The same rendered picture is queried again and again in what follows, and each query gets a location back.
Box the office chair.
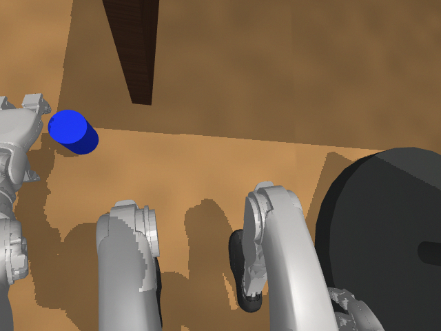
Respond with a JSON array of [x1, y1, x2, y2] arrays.
[[315, 147, 441, 331]]

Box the can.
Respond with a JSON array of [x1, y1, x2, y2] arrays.
[[48, 110, 99, 154]]

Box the right robot foot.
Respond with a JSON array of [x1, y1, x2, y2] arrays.
[[229, 230, 263, 312]]

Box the left robot arm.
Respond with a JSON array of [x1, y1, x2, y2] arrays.
[[0, 143, 29, 331]]

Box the right robot hand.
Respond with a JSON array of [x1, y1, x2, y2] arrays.
[[327, 288, 384, 331]]

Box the left robot hand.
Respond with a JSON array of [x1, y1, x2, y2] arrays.
[[0, 93, 51, 183]]

